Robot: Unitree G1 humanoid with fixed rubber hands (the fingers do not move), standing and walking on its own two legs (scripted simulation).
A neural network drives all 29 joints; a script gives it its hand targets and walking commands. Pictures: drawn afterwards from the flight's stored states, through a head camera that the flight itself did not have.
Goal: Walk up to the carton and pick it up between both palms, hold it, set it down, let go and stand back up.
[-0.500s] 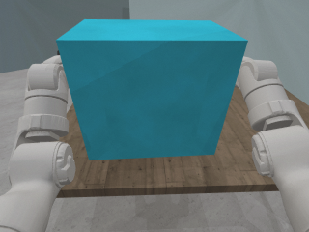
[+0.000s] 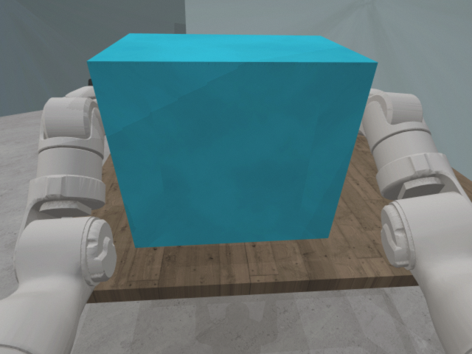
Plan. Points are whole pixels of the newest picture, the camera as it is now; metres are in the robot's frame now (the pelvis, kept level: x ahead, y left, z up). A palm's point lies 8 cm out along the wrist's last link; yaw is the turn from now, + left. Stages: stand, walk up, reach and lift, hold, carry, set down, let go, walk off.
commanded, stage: hold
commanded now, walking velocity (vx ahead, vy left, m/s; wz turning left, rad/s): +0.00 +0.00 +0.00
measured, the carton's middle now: (231, 138) +0.32 +0.00 +0.29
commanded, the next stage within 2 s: none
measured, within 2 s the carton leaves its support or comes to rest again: neither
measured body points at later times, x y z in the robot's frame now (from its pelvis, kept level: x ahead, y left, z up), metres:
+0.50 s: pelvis -0.01 +0.00 +0.00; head -0.10 +0.01 +0.44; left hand +0.39 +0.18 +0.32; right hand +0.38 -0.19 +0.33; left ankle +0.01 +0.12 -0.75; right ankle +0.01 -0.11 -0.75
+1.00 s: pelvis +0.00 +0.00 +0.00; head -0.10 +0.02 +0.44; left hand +0.39 +0.19 +0.32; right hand +0.38 -0.19 +0.32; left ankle +0.01 +0.12 -0.75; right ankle +0.01 -0.11 -0.75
